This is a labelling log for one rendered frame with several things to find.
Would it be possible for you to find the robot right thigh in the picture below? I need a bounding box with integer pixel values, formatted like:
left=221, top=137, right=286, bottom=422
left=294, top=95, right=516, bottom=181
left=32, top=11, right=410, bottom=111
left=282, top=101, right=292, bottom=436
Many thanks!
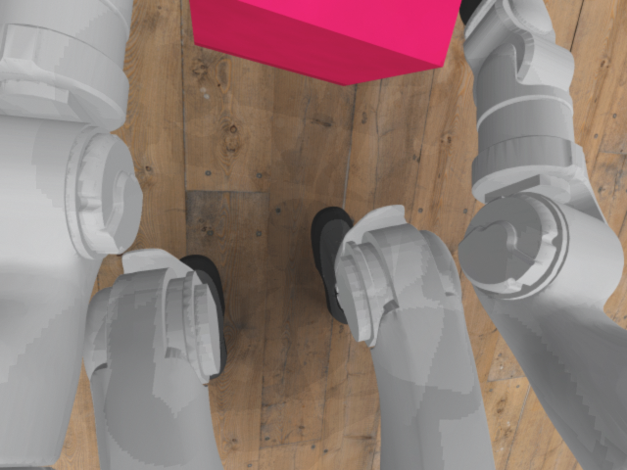
left=337, top=223, right=496, bottom=470

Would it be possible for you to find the carton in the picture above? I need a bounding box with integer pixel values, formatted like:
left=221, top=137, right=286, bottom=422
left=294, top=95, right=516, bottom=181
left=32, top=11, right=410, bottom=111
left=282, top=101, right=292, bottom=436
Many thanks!
left=189, top=0, right=461, bottom=86

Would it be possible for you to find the right robot forearm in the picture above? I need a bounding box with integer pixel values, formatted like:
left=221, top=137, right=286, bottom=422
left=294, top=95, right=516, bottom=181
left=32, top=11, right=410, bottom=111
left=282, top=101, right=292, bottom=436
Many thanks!
left=463, top=0, right=608, bottom=225

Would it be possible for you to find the left robot upper arm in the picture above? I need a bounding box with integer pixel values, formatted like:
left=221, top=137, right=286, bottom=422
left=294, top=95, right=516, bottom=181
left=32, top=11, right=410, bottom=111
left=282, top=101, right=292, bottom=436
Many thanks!
left=0, top=115, right=143, bottom=470

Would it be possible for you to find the left robot foot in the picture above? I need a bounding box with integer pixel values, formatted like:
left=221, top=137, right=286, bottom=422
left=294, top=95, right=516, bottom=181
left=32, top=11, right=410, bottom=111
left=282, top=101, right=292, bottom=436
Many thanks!
left=180, top=255, right=227, bottom=380

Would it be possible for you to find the right robot upper arm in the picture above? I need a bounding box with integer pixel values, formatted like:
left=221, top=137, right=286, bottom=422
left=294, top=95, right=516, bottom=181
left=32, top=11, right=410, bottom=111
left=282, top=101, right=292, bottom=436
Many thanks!
left=458, top=192, right=627, bottom=470

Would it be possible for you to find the left robot forearm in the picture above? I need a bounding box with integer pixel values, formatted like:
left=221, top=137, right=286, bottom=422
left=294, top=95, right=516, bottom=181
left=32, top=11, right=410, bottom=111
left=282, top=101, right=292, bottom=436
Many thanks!
left=0, top=0, right=133, bottom=132

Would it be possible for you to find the right robot hand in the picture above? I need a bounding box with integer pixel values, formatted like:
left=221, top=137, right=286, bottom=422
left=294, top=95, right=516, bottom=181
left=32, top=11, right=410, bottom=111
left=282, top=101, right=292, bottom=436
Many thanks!
left=459, top=0, right=482, bottom=25

